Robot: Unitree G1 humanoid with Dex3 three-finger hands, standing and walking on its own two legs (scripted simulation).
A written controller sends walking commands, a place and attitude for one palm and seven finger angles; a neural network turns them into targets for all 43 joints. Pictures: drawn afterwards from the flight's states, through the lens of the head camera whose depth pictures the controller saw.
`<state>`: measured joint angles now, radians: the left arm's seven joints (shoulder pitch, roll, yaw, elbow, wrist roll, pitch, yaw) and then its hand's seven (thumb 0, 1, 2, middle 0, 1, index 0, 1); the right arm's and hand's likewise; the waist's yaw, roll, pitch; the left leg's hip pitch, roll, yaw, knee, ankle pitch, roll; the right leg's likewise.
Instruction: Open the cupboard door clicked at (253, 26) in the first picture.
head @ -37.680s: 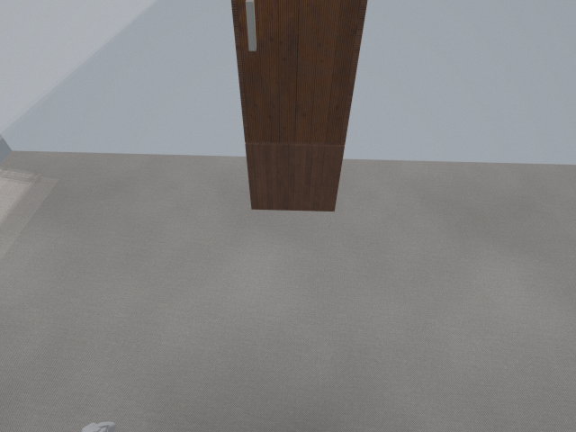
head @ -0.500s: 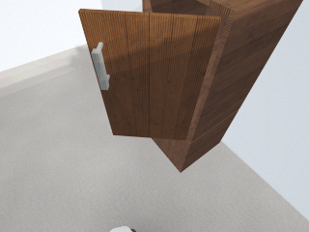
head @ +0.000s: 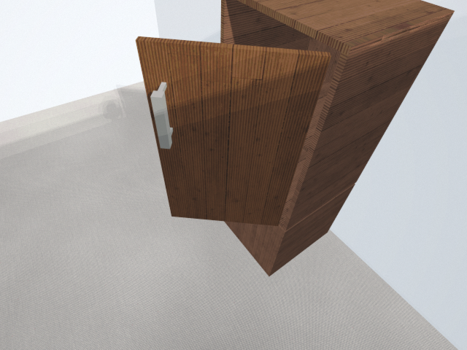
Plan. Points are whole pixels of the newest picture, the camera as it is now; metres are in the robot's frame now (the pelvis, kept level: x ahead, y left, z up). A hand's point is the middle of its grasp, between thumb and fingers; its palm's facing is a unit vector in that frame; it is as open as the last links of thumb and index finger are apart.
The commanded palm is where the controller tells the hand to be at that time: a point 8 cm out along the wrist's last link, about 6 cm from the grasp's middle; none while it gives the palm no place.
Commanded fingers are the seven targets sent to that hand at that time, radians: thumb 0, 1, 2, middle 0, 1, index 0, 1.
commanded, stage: come to a stop and stand still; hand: left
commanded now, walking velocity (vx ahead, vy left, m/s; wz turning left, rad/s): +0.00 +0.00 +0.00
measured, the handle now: (164, 116) +0.55 +0.20 +0.09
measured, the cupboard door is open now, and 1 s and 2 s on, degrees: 49 49 49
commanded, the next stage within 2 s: look again from close up in 0.26 s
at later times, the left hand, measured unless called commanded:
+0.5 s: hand out of the picture -0.04 +0.17 -0.18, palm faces +0.02 -0.99 -0.16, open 7.4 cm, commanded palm none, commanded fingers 0.00 0.90 0.90 -0.20 -0.30 -0.20 -0.30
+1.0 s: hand out of the picture +0.05 +0.21 -0.17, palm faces +0.05 -0.98 -0.21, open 7.4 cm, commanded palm +0.11 +0.26 -0.07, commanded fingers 0.00 0.83 0.87 -0.20 -0.34 -0.20 -0.34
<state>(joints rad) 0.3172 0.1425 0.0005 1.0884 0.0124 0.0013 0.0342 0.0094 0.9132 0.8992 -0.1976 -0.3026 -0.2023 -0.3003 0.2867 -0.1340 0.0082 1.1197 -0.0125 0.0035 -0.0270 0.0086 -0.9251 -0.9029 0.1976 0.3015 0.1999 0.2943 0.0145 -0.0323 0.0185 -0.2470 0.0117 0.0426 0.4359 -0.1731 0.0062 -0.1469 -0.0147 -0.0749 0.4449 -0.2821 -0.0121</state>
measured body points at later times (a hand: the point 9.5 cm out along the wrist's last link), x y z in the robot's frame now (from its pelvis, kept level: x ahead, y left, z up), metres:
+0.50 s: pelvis -0.01 +0.02 -0.01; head +0.00 +0.02 +0.44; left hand -0.04 +0.23 -0.17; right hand -0.01 -0.20 -0.17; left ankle +0.04 +0.11 -0.74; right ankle -0.03 -0.11 -0.74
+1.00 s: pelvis +0.02 +0.02 +0.00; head +0.03 +0.03 +0.45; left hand +0.05 +0.26 -0.15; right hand +0.05 -0.21 -0.15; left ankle +0.04 +0.11 -0.74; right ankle -0.03 -0.11 -0.74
